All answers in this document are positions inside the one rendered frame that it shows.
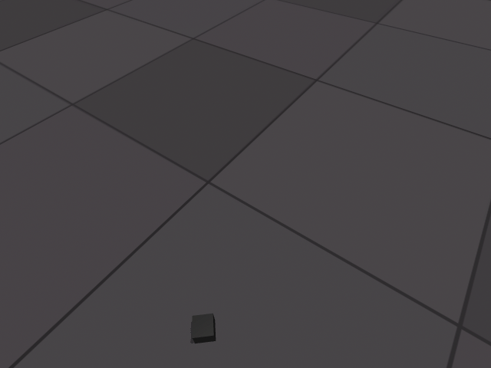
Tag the cube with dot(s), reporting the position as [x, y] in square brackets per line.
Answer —
[204, 329]

